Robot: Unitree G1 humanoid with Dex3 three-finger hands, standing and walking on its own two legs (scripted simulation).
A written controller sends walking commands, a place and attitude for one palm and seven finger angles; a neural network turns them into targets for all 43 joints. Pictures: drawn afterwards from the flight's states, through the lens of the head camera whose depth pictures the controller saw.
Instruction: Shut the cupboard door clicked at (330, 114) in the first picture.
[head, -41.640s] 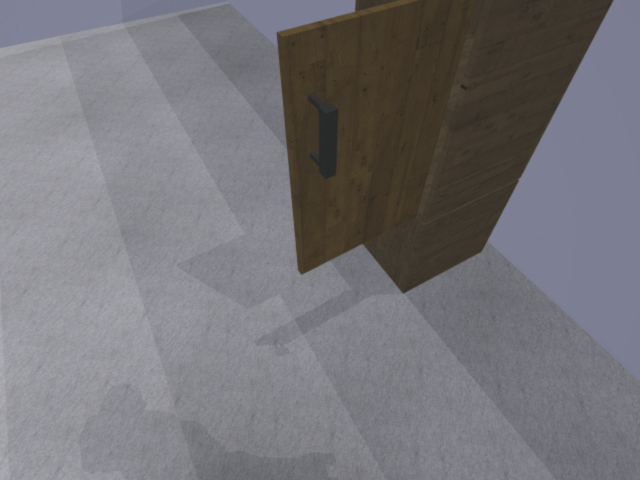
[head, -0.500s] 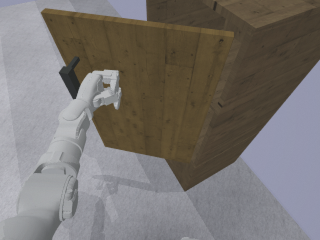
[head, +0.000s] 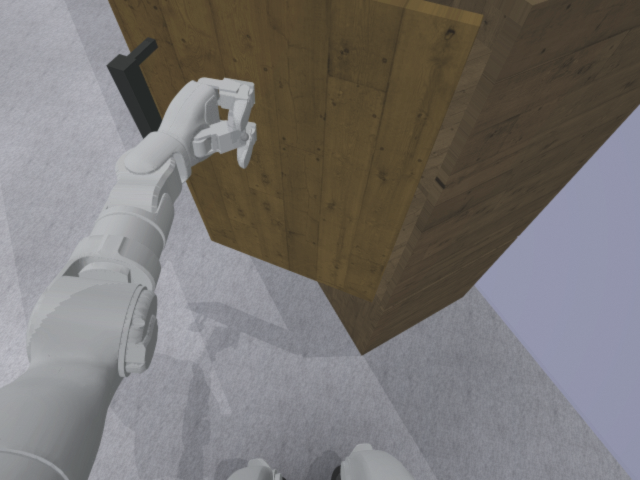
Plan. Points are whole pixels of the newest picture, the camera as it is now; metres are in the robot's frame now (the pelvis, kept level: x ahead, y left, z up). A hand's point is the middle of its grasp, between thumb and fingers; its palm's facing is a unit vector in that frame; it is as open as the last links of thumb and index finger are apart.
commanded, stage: pull the fist back off the door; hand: left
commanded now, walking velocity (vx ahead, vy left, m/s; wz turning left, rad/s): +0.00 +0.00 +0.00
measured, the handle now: (154, 100) +0.57 +0.16 +0.12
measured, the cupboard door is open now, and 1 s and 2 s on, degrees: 39 32 32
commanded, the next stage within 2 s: draw the hand back to the body in 0.88 s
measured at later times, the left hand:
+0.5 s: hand (255, 137) +0.49 +0.04 +0.12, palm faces +0.04 -1.00 +0.03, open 3.1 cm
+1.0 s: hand (247, 181) +0.43 +0.05 +0.12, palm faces -0.03 -1.00 -0.01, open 3.1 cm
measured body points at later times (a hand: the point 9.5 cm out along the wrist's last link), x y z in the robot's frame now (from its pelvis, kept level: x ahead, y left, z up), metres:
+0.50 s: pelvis +0.02 -0.01 +0.01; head +0.08 -0.03 +0.46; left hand +0.48 +0.09 +0.12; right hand +0.03 -0.26 -0.12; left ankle -0.01 +0.09 -0.70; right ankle +0.00 -0.08 -0.70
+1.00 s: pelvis +0.00 +0.00 +0.01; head +0.03 -0.01 +0.46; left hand +0.42 +0.10 +0.12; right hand +0.11 -0.25 -0.10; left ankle -0.01 +0.09 -0.70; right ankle +0.00 -0.08 -0.70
